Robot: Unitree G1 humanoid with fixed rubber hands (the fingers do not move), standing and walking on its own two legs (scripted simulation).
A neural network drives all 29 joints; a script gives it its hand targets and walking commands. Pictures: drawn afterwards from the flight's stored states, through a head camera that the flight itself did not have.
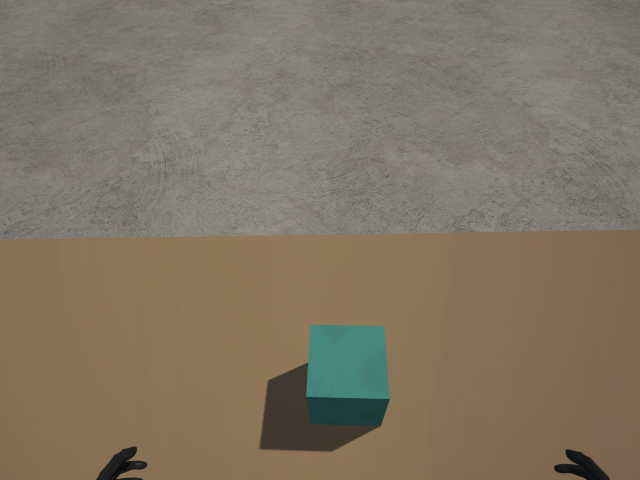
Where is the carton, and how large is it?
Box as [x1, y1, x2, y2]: [306, 325, 389, 425]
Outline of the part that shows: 310,325 306,398 311,423 380,425 389,399 383,326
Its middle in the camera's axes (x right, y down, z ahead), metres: +0.07 +0.41 +1.13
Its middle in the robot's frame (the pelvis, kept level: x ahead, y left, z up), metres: +0.47 -0.02 -0.66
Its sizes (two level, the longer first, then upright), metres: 0.210 0.200 0.250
